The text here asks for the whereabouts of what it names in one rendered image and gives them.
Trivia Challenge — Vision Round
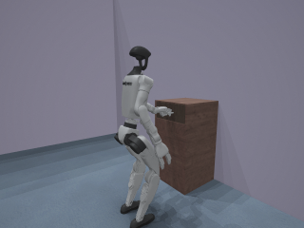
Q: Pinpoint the handle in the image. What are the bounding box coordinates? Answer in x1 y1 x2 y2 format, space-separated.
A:
163 111 174 115

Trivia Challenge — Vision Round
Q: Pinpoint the cabinet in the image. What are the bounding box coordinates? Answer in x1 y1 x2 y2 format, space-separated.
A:
155 98 219 195

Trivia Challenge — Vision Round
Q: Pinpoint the drawer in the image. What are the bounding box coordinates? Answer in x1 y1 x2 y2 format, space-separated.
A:
156 102 186 124

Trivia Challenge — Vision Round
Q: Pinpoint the robot right foot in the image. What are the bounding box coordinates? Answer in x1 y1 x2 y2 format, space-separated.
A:
129 213 155 228

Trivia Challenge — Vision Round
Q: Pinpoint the robot right forearm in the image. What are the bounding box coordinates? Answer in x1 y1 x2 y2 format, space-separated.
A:
138 105 162 145

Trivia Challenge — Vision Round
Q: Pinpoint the humanoid robot torso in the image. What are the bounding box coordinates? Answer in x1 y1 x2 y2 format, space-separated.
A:
117 72 148 146

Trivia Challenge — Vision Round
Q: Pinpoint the robot left forearm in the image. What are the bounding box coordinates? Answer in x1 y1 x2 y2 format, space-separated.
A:
146 103 160 114

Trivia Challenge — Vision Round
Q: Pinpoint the robot left hand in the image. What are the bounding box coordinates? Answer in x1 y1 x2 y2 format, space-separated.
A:
159 106 172 117

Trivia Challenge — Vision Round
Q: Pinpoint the robot right upper arm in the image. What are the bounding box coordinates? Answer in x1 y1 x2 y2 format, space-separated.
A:
134 75 154 117

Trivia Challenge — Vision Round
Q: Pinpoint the robot right hand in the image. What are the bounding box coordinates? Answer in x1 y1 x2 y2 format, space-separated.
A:
154 142 172 170

